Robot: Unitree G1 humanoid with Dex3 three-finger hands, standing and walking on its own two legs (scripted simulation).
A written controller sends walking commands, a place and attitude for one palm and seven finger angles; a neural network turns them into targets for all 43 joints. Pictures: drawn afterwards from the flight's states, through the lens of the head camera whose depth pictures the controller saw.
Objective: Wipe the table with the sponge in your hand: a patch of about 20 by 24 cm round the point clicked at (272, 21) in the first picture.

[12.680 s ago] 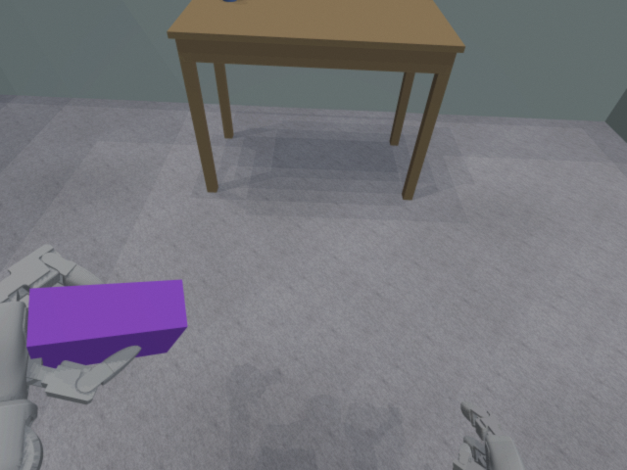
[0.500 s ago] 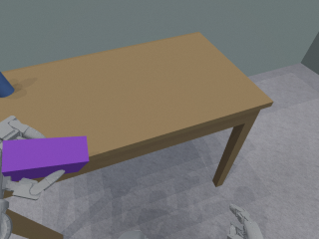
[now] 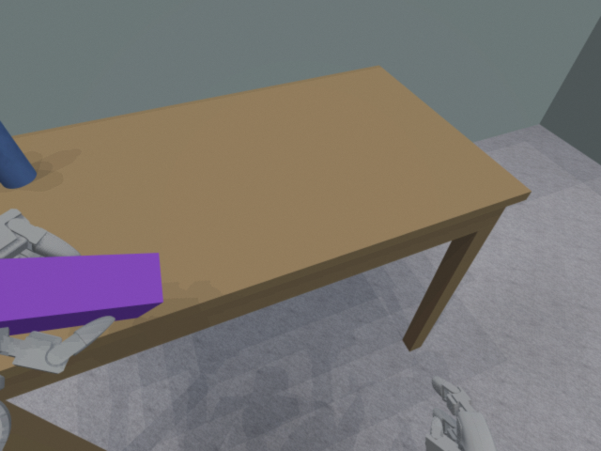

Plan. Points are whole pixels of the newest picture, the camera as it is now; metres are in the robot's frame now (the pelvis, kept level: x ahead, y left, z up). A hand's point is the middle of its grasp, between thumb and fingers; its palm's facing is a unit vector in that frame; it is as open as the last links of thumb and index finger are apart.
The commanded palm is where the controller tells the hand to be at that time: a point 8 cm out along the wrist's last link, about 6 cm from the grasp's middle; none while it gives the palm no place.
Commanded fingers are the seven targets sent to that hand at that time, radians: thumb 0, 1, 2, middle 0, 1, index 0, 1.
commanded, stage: shuffle to correct the standing spot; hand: left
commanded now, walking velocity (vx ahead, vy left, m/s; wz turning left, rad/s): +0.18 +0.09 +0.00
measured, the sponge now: (104, 292) +0.23 +0.21 +0.17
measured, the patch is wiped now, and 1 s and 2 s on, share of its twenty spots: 0.00 0.00 0.00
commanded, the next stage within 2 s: come to a stop and stand still in 0.62 s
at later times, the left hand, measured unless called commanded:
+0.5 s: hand (0, 257) +0.24 +0.30 +0.20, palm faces +0.40 -0.81 -0.42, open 9.3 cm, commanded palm +0.19 +0.34 +0.19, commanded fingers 0.00 0.10 1.30 -1.20 -1.60 -1.20 -1.60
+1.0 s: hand (50, 220) +0.30 +0.29 +0.19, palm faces +0.37 -0.83 -0.42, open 9.3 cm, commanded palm +0.24 +0.33 +0.19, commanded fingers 0.00 0.10 1.30 -1.20 -1.60 -1.20 -1.60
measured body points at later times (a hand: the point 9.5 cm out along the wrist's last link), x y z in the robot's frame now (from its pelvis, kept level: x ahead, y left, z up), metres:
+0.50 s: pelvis +0.03 +0.06 +0.01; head +0.05 +0.08 +0.46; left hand +0.22 +0.34 +0.22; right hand +0.20 -0.16 -0.07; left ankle +0.06 +0.19 -0.72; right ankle +0.04 -0.04 -0.68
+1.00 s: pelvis +0.08 +0.05 +0.01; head +0.10 +0.06 +0.46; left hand +0.27 +0.33 +0.21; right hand +0.26 -0.19 -0.06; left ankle +0.10 +0.17 -0.72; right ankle +0.07 -0.04 -0.72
